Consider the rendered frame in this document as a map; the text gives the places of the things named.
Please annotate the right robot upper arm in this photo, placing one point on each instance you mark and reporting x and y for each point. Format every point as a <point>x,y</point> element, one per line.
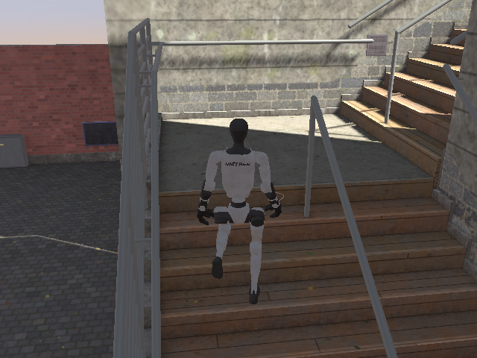
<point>264,170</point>

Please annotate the left robot foot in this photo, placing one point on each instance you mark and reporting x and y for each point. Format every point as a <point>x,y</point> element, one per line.
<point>217,270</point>

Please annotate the left robot forearm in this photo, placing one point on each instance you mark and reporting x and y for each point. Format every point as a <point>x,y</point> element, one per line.
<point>204,198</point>

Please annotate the humanoid robot torso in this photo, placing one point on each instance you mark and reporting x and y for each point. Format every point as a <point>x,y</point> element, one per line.
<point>237,179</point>

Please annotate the right robot hand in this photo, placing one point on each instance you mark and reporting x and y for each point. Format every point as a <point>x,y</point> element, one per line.
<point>277,210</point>

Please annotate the right robot forearm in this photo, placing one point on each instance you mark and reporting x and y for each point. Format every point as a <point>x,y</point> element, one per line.
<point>272,197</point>

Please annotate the left robot hand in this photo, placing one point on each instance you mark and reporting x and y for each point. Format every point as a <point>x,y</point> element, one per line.
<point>207,213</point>

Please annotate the left robot upper arm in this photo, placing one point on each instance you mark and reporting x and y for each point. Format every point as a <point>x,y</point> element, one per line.
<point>211,169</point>

